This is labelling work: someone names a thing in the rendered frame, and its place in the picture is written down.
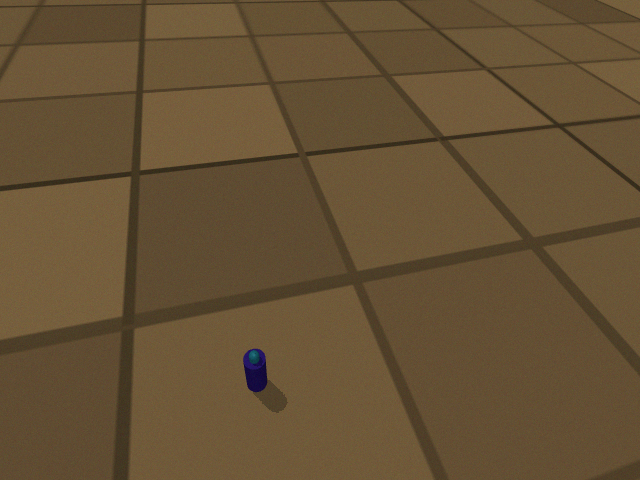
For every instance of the bottle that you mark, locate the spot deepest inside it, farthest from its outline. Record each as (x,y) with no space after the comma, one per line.
(255,369)

